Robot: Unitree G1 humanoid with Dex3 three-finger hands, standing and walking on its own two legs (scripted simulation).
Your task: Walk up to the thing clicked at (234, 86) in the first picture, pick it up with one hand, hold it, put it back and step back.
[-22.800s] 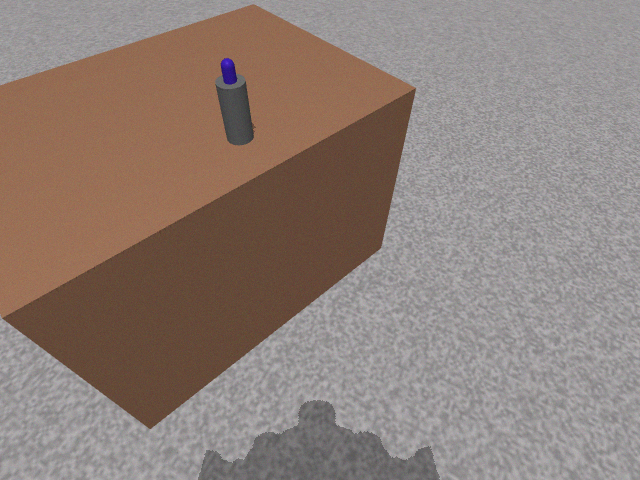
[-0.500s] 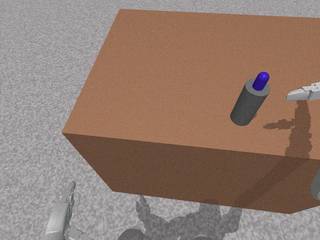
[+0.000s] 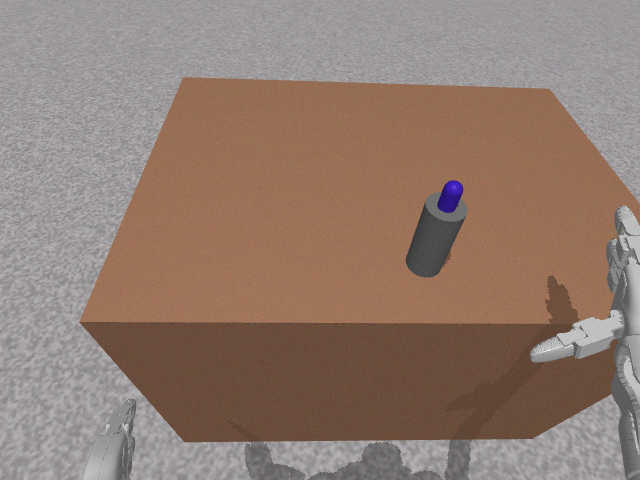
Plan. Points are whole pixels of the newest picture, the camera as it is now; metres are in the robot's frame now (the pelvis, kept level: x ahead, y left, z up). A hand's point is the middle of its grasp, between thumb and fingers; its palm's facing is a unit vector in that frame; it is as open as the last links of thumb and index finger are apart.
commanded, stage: sink last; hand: right
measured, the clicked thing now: (437, 227) +0.46 -0.18 +0.04
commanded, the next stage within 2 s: home in 0.62 s
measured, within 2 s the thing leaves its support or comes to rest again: neither
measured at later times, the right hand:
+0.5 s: hand (594, 443) +0.14 -0.24 +0.09, palm faces +0.38 +0.84 -0.38, open 17.6 cm
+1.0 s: hand (556, 459) +0.14 -0.22 +0.05, palm faces +0.30 +0.90 -0.31, open 17.4 cm
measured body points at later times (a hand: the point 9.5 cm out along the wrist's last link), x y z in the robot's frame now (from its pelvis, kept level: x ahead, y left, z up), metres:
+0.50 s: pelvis -0.03 +0.02 -0.01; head -0.03 +0.05 +0.44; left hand +0.14 +0.29 -0.06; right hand +0.12 -0.28 +0.11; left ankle -0.01 +0.15 -0.72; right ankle -0.02 -0.13 -0.72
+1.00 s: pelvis -0.04 +0.01 -0.01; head -0.03 +0.03 +0.44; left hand +0.13 +0.24 -0.07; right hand +0.12 -0.27 +0.07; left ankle -0.01 +0.15 -0.72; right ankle -0.02 -0.13 -0.72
